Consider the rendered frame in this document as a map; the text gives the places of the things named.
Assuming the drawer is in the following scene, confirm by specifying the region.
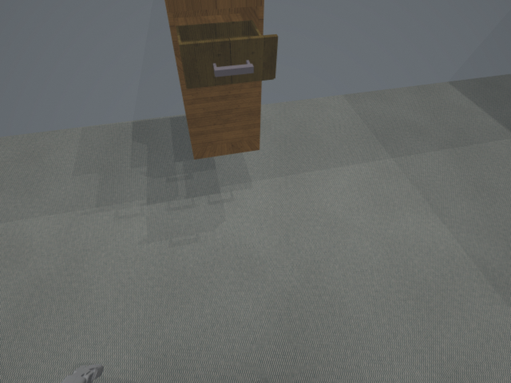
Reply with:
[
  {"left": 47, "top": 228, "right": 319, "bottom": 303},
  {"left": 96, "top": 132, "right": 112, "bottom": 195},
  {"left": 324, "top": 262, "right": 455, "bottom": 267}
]
[{"left": 176, "top": 20, "right": 278, "bottom": 89}]

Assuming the left robot hand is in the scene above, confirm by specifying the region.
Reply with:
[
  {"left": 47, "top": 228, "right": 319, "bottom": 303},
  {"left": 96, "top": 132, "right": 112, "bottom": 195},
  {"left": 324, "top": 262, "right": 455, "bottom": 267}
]
[{"left": 61, "top": 364, "right": 104, "bottom": 383}]

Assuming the handle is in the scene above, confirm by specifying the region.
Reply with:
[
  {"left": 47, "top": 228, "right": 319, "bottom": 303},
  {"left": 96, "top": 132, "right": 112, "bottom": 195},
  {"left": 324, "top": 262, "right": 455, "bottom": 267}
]
[{"left": 213, "top": 60, "right": 254, "bottom": 77}]

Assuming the cabinet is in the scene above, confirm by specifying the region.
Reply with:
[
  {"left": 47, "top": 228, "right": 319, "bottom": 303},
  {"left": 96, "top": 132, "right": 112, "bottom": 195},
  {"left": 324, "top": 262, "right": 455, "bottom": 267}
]
[{"left": 165, "top": 0, "right": 264, "bottom": 160}]

